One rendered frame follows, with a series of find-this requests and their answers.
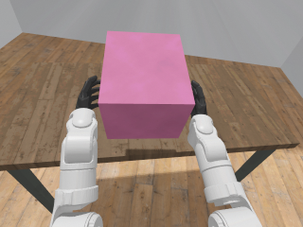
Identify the robot right hand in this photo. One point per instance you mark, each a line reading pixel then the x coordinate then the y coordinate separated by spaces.
pixel 199 98

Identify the right robot forearm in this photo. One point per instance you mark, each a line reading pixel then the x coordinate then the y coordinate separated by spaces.
pixel 221 185

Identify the left robot upper arm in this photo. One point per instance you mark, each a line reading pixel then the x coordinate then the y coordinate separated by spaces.
pixel 78 219

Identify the robot left hand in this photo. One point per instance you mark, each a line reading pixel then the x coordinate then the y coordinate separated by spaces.
pixel 85 97

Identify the left robot forearm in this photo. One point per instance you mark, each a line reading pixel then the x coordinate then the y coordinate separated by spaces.
pixel 79 160

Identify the carton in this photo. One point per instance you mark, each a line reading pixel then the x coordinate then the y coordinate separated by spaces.
pixel 145 90

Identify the right robot upper arm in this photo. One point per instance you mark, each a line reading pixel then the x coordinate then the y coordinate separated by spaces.
pixel 233 217

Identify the table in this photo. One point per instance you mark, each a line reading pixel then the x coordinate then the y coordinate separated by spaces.
pixel 34 127

